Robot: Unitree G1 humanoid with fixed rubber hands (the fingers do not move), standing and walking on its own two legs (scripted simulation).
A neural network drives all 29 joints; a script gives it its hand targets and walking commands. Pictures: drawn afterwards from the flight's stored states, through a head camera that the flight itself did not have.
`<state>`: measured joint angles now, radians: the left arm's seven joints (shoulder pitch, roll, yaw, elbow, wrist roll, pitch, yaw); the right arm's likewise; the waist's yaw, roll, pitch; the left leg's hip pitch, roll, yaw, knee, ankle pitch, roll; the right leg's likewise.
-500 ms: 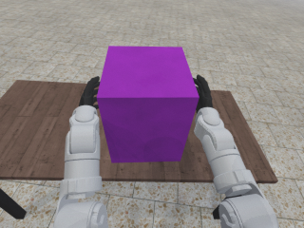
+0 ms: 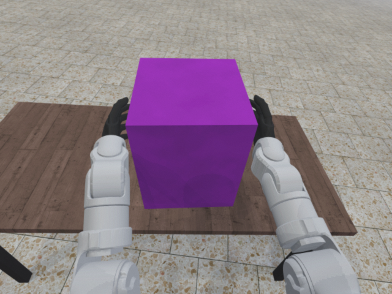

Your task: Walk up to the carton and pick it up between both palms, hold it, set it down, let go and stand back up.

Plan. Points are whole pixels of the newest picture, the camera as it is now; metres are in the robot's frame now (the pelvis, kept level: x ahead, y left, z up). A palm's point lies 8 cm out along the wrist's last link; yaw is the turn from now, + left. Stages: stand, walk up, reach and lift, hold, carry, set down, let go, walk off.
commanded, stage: hold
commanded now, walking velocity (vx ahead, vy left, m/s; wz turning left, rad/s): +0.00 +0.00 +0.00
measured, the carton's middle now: (188, 135) +0.40 +0.01 +0.12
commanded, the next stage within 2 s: set down in 1.18 s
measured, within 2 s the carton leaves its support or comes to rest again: neither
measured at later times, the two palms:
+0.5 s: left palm (113, 140) +0.36 +0.16 +0.16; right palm (262, 138) +0.36 -0.13 +0.16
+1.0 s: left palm (112, 139) +0.35 +0.16 +0.16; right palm (262, 135) +0.36 -0.13 +0.17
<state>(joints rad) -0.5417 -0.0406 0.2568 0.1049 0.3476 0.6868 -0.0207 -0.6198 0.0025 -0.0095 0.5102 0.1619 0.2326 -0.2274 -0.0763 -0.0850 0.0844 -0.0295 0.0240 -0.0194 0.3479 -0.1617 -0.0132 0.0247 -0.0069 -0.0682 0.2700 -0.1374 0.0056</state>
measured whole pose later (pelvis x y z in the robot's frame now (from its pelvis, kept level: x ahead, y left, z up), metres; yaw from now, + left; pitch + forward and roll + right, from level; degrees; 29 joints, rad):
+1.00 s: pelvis +0.00 +0.00 +0.00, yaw +0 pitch -10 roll -1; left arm -0.54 -0.04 0.27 0.12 0.35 0.69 -0.03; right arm -0.63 0.01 -0.01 0.53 0.16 0.24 -0.23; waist -0.08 -0.09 0.08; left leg -0.02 0.02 -0.02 0.35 -0.16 -0.01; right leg 0.03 -0.01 -0.07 0.27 -0.14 0.01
